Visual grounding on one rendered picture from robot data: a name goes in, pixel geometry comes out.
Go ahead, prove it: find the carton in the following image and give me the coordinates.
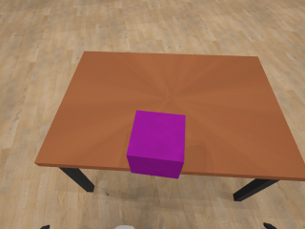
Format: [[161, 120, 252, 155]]
[[126, 110, 186, 179]]

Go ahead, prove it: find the table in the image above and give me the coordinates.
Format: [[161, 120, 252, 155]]
[[34, 51, 305, 201]]

